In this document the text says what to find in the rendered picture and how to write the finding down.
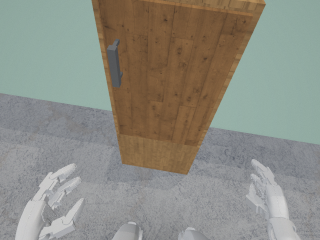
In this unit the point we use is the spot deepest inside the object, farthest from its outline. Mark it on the robot right hand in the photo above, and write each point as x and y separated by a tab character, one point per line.
273	203

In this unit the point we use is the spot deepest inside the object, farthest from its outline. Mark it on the robot right thigh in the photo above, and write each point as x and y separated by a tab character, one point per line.
191	235

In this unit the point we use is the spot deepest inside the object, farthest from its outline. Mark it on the handle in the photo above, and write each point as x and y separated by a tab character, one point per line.
114	66

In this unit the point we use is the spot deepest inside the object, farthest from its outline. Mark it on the robot right forearm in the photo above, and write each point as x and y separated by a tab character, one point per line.
279	228

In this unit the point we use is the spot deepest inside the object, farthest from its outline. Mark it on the cupboard door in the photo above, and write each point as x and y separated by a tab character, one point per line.
175	58

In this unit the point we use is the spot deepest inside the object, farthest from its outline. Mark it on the robot thigh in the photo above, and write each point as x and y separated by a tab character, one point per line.
191	235
129	232

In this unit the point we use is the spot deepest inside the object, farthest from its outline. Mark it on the robot left thigh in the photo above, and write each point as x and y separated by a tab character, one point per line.
129	232

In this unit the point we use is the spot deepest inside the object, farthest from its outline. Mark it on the robot left hand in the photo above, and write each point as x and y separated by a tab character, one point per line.
42	208

